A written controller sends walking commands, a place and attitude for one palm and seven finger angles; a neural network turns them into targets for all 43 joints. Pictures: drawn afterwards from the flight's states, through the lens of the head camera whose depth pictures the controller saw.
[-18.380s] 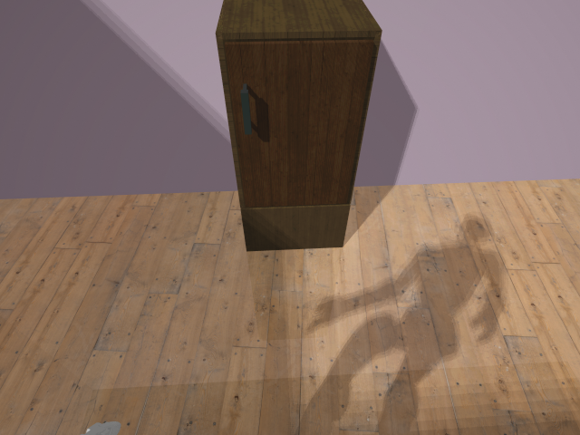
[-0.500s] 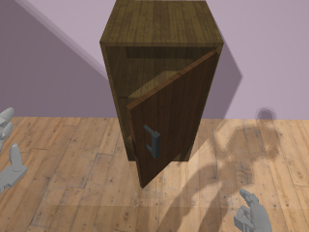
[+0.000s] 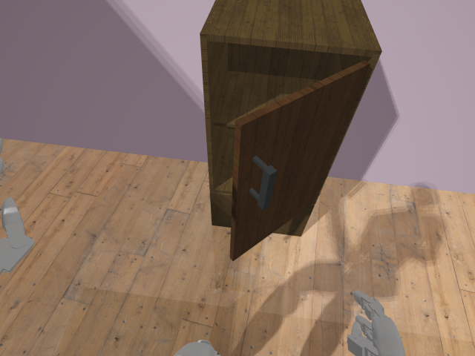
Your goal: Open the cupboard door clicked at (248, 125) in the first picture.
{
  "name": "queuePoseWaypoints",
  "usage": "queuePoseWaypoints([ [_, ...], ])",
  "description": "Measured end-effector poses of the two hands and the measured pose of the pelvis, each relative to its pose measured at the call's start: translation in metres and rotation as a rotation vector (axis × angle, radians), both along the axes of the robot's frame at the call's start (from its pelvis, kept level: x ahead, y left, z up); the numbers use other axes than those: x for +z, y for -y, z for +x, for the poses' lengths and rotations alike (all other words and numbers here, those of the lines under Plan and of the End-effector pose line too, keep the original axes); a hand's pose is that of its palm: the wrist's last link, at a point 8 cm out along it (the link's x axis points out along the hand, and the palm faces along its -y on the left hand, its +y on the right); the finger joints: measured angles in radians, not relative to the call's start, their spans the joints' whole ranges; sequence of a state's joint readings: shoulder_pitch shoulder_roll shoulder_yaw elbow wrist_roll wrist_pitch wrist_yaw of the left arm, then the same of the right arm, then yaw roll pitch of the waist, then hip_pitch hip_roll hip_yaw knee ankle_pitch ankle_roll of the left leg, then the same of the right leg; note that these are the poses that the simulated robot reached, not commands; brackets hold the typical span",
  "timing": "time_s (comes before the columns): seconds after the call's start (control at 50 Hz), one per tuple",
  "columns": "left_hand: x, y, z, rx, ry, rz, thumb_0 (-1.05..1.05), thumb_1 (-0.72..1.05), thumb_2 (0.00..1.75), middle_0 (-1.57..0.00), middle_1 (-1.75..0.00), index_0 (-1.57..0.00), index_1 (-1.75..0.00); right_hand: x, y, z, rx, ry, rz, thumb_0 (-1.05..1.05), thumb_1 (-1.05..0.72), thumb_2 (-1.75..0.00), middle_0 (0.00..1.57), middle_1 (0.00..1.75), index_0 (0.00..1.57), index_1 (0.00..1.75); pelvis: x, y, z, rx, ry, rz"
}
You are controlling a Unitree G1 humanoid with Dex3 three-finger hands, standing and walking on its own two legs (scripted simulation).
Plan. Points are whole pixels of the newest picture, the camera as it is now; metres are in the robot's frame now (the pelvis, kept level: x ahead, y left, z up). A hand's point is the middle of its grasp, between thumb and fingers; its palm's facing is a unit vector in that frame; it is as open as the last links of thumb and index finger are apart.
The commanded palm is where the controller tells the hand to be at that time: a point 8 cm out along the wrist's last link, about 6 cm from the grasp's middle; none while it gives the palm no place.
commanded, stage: step back with the hand held close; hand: left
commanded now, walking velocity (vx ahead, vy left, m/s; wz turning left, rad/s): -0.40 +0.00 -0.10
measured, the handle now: (260, 183) +0.48 -0.01 -0.03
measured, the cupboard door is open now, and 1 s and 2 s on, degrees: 45 45 45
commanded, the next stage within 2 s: stop stepping back and stand still in 0.34 s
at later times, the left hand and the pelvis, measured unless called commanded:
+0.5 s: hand (49, 291) +0.15 +0.21 +0.17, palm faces +0.28 -0.85 -0.45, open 7.4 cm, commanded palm +0.08 +0.27 +0.19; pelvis -0.10 -0.01 +0.00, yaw -7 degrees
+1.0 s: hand (7, 316) +0.13 +0.25 +0.17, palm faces +0.35 -0.84 -0.41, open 7.4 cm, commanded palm +0.06 +0.29 +0.19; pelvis -0.12 +0.01 +0.01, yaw -7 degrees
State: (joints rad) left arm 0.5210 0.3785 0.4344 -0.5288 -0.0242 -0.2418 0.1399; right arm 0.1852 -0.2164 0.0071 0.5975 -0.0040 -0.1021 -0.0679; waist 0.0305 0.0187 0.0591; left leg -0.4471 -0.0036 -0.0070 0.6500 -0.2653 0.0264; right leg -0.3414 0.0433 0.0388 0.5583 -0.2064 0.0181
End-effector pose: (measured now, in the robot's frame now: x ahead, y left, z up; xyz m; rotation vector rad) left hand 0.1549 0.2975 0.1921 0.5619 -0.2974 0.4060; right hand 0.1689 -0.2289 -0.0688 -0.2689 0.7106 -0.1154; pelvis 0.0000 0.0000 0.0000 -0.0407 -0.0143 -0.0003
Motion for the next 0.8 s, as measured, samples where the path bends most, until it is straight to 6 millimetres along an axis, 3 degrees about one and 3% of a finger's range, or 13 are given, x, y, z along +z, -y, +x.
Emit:
queuePoseWaypoints([
  [0.16, -0.003, -0.012, -0.003, -0.073, -0.009, 0.021, 0.01, 0.88, 0.90, -0.21, -0.30, -0.21, -0.30, 0.009, 0.000, -0.028, -0.061, 0.020, -0.039, 0.01, -0.91, -0.90, 0.20, 0.30, 0.21, 0.30, 0.000, -0.013, -0.025, -0.003, 0.000, -0.021],
  [0.26, 0.011, -0.018, -0.022, -0.040, 0.008, 0.038, 0.01, 0.88, 0.90, -0.21, -0.30, -0.21, -0.30, 0.015, -0.005, -0.044, -0.047, 0.015, -0.019, 0.01, -0.91, -0.90, 0.20, 0.30, 0.21, 0.30, 0.007, -0.008, -0.037, -0.002, -0.053, -0.033],
  [0.34, 0.008, -0.007, -0.039, -0.044, 0.014, -0.002, 0.01, 0.89, 0.90, -0.21, -0.30, -0.21, -0.30, 0.013, -0.006, -0.052, -0.018, 0.026, -0.002, 0.01, -0.90, -0.90, 0.20, 0.30, 0.21, 0.30, 0.006, -0.001, -0.053, -0.059, -0.108, -0.004],
  [0.4, -0.002, 0.013, -0.044, -0.092, 0.007, 0.000, 0.01, 0.89, 0.90, -0.21, -0.30, -0.20, -0.30, 0.002, -0.001, -0.061, 0.001, 0.050, 0.018, 0.01, -0.90, -0.90, 0.20, 0.30, 0.21, 0.30, -0.004, 0.005, -0.078, -0.112, -0.129, 0.034],
  [0.46, -0.007, 0.033, -0.042, -0.172, 0.006, -0.006, 0.01, 0.89, 0.90, -0.21, -0.30, -0.21, -0.30, -0.009, 0.007, -0.083, -0.033, 0.014, 0.024, 0.01, -0.90, -0.90, 0.20, 0.30, 0.21, 0.30, -0.006, 0.007, -0.096, -0.133, -0.102, 0.016],
  [0.52, 0.001, 0.041, -0.040, -0.235, 0.016, 0.009, 0.01, 0.88, 0.90, -0.21, -0.30, -0.21, -0.30, -0.006, 0.015, -0.113, -0.110, -0.026, 0.024, 0.01, -0.91, -0.90, 0.20, 0.30, 0.21, 0.30, -0.001, 0.009, -0.095, -0.132, -0.064, 0.023],
  [0.66, 0.016, 0.032, -0.054, -0.221, -0.006, 0.046, 0.01, 0.88, 0.90, -0.22, -0.30, -0.21, -0.30, 0.014, 0.043, -0.168, -0.229, 0.029, -0.024, 0.01, -0.91, -0.90, 0.20, 0.30, 0.21, 0.30, 0.005, 0.013, -0.105, -0.123, -0.014, 0.031],
  [0.72, 0.010, 0.028, -0.072, -0.177, -0.053, 0.051, 0.01, 0.88, 0.90, -0.21, -0.30, -0.21, -0.30, 0.008, 0.053, -0.186, -0.240, 0.005, -0.035, 0.01, -0.91, -0.90, 0.20, 0.30, 0.21, 0.30, 0.004, 0.012, -0.116, -0.109, -0.008, 0.041],
  [0.8, 0.000, 0.023, -0.092, -0.114, -0.087, -0.013, 0.01, 0.88, 0.90, -0.21, -0.30, -0.21, -0.30, 0.001, 0.057, -0.208, -0.261, -0.100, -0.041, 0.01, -0.91, -0.90, 0.20, 0.30, 0.20, 0.30, 0.013, 0.009, -0.111, -0.143, -0.035, 0.069],
])
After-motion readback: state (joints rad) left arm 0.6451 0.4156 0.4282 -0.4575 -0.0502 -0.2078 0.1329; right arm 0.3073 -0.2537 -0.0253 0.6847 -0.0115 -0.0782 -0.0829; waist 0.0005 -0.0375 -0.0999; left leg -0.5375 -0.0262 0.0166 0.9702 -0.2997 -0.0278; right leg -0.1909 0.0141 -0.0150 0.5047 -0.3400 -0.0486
